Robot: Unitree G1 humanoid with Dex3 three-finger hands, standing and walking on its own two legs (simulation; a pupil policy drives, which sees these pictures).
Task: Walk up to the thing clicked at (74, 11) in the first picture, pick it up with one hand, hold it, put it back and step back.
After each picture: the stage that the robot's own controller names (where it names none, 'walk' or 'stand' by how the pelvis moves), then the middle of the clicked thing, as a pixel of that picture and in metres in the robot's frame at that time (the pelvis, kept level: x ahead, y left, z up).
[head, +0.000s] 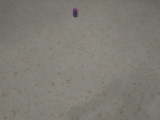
stand; (75, 12) +2.06 +0.10 -0.72
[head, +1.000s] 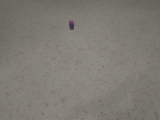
walk; (71, 25) +1.91 +0.26 -0.70
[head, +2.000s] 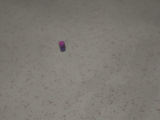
walk; (62, 46) +1.32 +0.33 -0.72
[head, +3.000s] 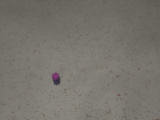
walk; (56, 79) +0.84 +0.30 -0.71
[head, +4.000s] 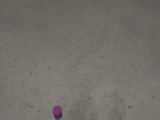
walk; (57, 112) +0.51 +0.20 -0.69
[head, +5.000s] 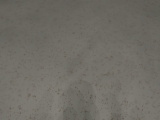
stand; out of the picture +0.29 +0.18 -0.70
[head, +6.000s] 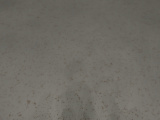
stand; out of the picture +0.27 +0.17 -0.73
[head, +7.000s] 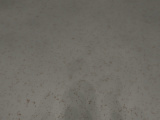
stand; out of the picture +0.27 +0.18 -0.73
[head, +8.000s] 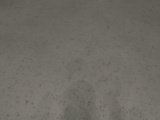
stand; out of the picture +0.26 +0.19 -0.73
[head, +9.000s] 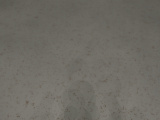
stand; out of the picture +0.26 +0.18 -0.73
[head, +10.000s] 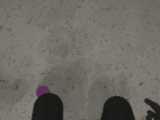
go down; (43, 93) +0.34 +0.19 -0.43
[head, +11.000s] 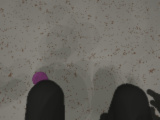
go down; (41, 81) +0.36 +0.20 -0.31
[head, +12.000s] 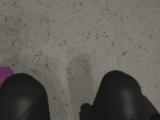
close in; (5, 78) +0.34 +0.23 -0.24
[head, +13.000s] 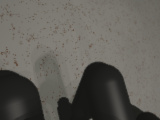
close; out of the picture +0.35 +0.24 -0.22
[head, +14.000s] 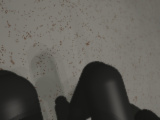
close; out of the picture +0.34 +0.25 -0.21
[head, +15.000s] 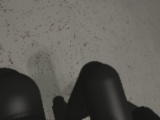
lift; out of the picture +0.34 +0.24 -0.22
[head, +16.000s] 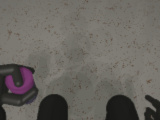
lift; (23, 87) +0.31 +0.20 -0.01
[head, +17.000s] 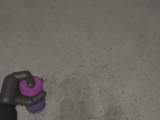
hold; (33, 95) +0.31 +0.18 +0.00
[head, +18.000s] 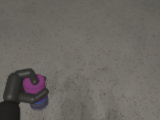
hold; (36, 92) +0.32 +0.17 +0.00
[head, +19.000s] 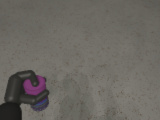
crouch; (37, 93) +0.32 +0.17 -0.01
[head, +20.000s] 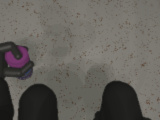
lower; (20, 64) +0.40 +0.20 -0.10
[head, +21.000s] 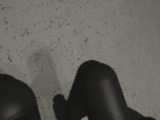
lower; out of the picture +0.39 +0.26 -0.22
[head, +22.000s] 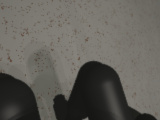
lower; out of the picture +0.38 +0.26 -0.22
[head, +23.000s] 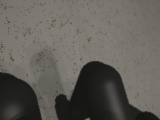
lower; out of the picture +0.37 +0.26 -0.22
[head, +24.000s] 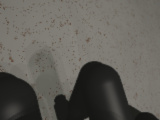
lower; out of the picture +0.37 +0.26 -0.22
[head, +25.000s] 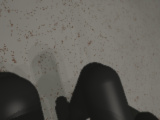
open; out of the picture +0.35 +0.24 -0.22
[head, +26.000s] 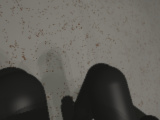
stand; out of the picture +0.34 +0.22 -0.22
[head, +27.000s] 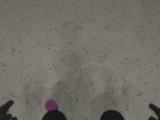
walk; (52, 107) +0.33 +0.17 -0.52
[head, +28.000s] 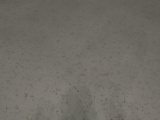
stand; out of the picture +0.30 +0.16 -0.66
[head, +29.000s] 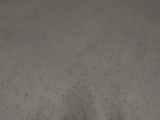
stand; out of the picture +0.30 +0.17 -0.67
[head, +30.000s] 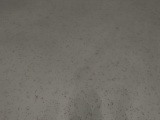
stand; out of the picture +0.31 +0.15 -0.72
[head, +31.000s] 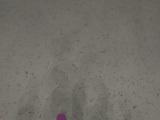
walk; (61, 119) +0.36 +0.12 -0.70
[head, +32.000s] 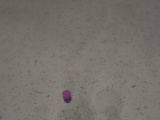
walk; (67, 96) +0.59 +0.16 -0.70
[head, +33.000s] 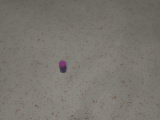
stand; (62, 66) +0.92 +0.20 -0.70
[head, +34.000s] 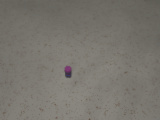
stand; (68, 72) +0.94 +0.15 -0.72
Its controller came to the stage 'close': yes
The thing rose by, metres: 0.72
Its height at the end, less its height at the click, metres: +0.00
